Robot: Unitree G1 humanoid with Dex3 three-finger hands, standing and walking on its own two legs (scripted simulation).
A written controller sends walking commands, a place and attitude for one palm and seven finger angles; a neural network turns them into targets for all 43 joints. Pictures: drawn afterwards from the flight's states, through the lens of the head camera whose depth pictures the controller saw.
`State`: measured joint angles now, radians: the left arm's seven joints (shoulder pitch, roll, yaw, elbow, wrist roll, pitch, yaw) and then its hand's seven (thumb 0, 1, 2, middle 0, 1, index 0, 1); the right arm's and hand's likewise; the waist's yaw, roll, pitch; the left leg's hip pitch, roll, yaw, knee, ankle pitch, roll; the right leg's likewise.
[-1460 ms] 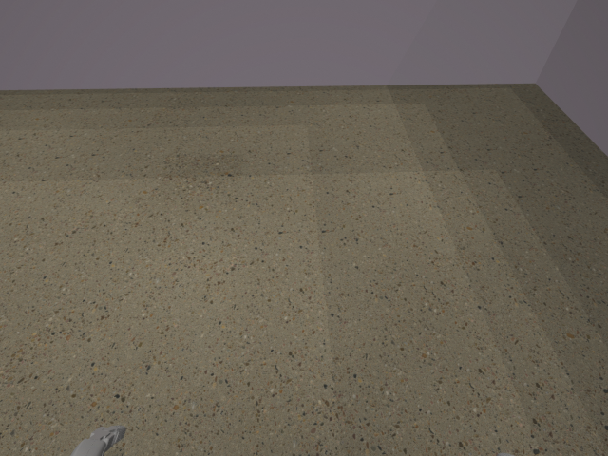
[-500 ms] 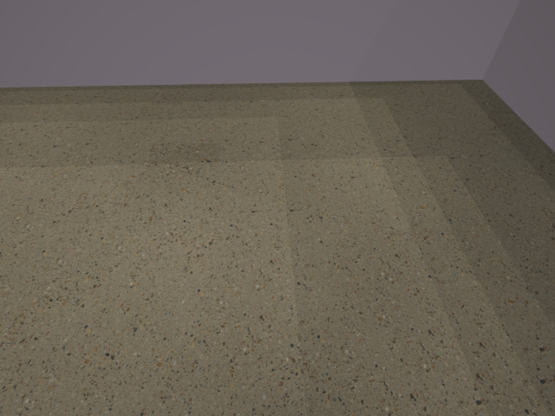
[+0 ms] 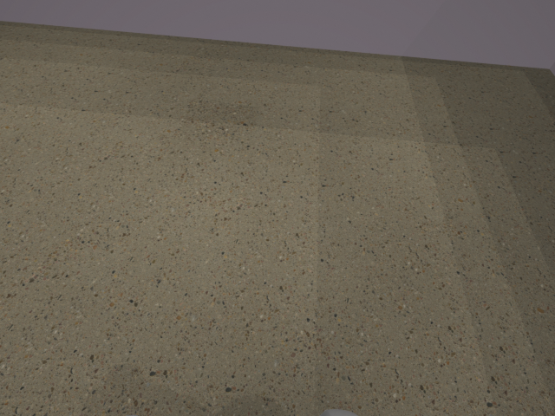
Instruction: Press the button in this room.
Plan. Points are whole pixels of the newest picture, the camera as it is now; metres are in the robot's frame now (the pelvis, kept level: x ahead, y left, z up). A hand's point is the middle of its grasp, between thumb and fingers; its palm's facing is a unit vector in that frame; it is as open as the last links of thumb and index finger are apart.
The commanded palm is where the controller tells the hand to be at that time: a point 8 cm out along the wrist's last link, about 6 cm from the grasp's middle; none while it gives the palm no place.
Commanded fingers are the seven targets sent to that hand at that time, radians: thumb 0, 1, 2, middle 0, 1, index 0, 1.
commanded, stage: turn or walk to find it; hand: left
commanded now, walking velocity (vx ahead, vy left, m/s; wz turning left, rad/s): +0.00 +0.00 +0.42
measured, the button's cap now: out of the picture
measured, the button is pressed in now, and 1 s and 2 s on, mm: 0 0 0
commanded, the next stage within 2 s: none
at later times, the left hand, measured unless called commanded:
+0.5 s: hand out of the picture -0.04 +0.16 -0.16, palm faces +0.27 -0.92 -0.27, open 7.4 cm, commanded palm none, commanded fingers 0.00 0.90 0.90 -0.20 -0.30 -0.20 -0.30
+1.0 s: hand out of the picture -0.07 +0.19 -0.15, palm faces +0.46 -0.84 -0.29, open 7.4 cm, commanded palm none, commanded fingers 0.00 0.90 0.90 -0.20 -0.30 -0.20 -0.30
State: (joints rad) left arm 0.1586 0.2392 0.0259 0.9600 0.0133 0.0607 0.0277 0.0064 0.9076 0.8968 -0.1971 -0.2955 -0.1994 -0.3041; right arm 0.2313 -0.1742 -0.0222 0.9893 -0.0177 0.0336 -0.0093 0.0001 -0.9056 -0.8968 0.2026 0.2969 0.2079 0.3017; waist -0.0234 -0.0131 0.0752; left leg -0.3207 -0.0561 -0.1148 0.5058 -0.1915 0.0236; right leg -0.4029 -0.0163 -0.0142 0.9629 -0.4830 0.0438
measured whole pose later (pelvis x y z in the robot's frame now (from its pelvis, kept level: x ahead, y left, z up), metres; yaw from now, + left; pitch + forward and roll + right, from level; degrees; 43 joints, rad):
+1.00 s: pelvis -0.06 -0.04 +0.00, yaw +26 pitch -1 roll +1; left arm 0.18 0.23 0.06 0.91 0.01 0.05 0.02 0.01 0.91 0.90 -0.19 -0.29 -0.20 -0.30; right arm 0.19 -0.19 -0.05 0.95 -0.02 0.04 0.00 0.00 -0.90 -0.90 0.20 0.30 0.21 0.30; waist -0.02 0.01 0.06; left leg -0.25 -0.03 -0.05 0.50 -0.23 0.00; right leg -0.35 -0.06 -0.04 0.79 -0.42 0.08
